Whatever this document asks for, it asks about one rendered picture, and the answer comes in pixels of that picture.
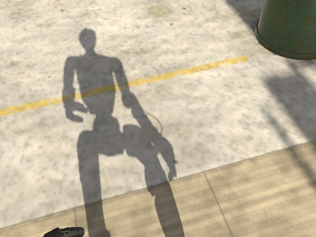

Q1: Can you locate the left robot hand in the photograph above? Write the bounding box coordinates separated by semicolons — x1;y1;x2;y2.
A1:
42;227;85;237

